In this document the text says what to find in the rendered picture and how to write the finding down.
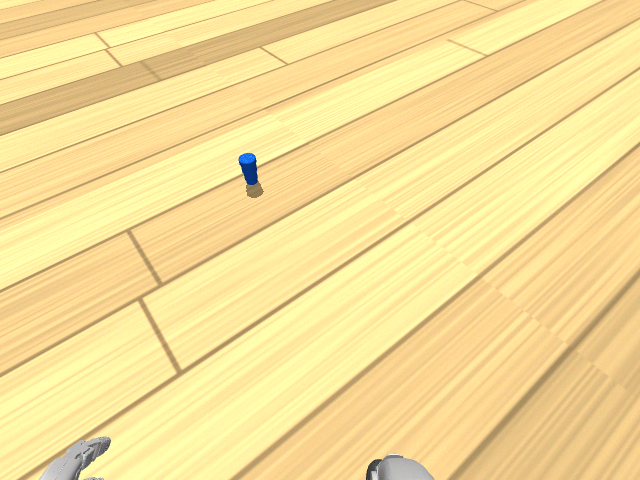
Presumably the cup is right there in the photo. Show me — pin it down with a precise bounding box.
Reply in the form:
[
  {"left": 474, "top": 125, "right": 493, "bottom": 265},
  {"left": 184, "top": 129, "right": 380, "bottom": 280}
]
[{"left": 238, "top": 153, "right": 258, "bottom": 185}]

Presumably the left robot hand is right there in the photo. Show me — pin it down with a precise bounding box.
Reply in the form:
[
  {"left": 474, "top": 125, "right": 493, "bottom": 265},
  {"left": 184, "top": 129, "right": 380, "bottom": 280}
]
[{"left": 39, "top": 436, "right": 111, "bottom": 480}]

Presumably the right robot foot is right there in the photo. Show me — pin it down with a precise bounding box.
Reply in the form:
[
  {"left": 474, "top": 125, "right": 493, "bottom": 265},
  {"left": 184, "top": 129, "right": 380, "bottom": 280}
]
[{"left": 366, "top": 459, "right": 382, "bottom": 480}]

